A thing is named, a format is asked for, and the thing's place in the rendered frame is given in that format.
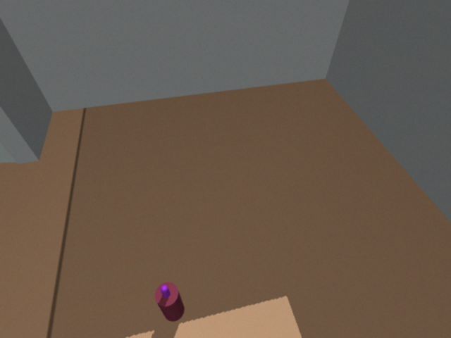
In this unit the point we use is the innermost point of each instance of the bottle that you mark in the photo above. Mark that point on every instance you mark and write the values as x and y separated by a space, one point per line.
168 298

